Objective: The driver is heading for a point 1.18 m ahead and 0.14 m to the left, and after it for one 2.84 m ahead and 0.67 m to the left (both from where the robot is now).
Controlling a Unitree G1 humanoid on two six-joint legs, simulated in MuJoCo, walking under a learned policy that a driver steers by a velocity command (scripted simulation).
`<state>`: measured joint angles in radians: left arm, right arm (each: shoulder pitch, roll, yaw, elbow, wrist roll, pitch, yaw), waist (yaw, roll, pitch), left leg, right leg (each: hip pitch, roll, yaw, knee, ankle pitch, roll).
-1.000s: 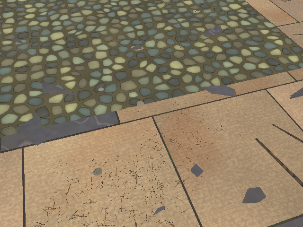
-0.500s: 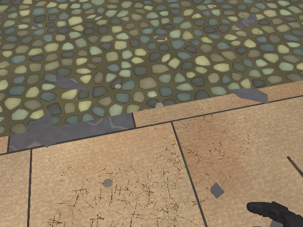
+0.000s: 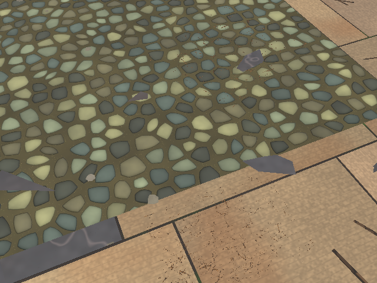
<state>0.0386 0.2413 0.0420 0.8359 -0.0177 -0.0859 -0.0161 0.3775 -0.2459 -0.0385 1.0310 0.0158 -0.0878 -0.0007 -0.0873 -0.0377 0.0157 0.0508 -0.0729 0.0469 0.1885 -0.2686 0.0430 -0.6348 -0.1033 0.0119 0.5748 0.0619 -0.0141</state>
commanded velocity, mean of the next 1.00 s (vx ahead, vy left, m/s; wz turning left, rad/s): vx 0.50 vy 0.00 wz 0.00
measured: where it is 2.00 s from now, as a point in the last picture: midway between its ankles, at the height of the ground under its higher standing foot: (172, 133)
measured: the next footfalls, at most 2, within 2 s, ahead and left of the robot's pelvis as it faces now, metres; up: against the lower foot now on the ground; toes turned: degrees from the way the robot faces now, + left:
right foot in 0.10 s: +0.25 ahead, -0.13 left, +0.00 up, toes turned -2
left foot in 0.66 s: +0.56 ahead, +0.10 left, +0.00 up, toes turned +3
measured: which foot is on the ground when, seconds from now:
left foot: down 0.00-0.10, up 0.12-0.64, down 0.66-1.00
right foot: up 0.00-0.08, down 0.10-0.66, up 0.68-1.00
